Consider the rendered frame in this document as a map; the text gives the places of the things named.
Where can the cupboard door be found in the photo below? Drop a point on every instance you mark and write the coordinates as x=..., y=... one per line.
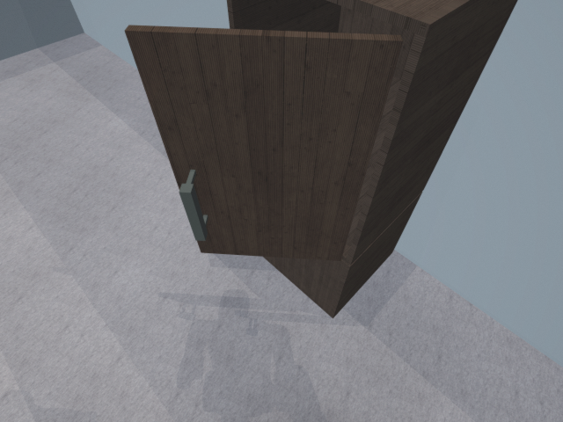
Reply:
x=279, y=126

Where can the handle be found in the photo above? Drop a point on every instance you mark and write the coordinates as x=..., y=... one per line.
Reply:
x=193, y=210

